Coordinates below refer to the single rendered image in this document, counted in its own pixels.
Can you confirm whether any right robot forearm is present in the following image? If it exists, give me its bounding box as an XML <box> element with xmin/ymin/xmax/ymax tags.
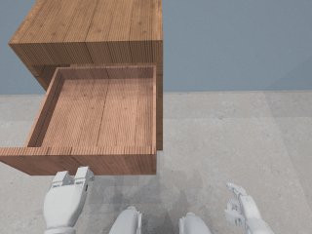
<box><xmin>245</xmin><ymin>218</ymin><xmax>275</xmax><ymax>234</ymax></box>

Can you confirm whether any robot right thigh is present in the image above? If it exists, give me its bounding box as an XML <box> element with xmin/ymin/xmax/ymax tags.
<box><xmin>178</xmin><ymin>215</ymin><xmax>212</xmax><ymax>234</ymax></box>

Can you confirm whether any cabinet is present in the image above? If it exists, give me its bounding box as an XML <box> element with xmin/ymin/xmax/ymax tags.
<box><xmin>8</xmin><ymin>0</ymin><xmax>164</xmax><ymax>151</ymax></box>

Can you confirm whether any robot left hand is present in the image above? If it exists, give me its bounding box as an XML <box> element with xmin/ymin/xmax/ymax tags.
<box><xmin>43</xmin><ymin>166</ymin><xmax>95</xmax><ymax>229</ymax></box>

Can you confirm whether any robot right hand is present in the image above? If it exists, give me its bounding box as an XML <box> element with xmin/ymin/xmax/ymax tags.
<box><xmin>224</xmin><ymin>182</ymin><xmax>262</xmax><ymax>228</ymax></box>

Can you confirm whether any robot thigh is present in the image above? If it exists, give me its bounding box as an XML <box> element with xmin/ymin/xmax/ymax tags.
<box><xmin>178</xmin><ymin>215</ymin><xmax>212</xmax><ymax>234</ymax></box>
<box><xmin>108</xmin><ymin>210</ymin><xmax>143</xmax><ymax>234</ymax></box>

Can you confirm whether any robot left thigh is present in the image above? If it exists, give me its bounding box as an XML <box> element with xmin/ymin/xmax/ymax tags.
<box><xmin>108</xmin><ymin>210</ymin><xmax>143</xmax><ymax>234</ymax></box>

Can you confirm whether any drawer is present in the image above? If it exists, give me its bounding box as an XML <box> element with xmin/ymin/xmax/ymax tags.
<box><xmin>0</xmin><ymin>65</ymin><xmax>157</xmax><ymax>176</ymax></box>

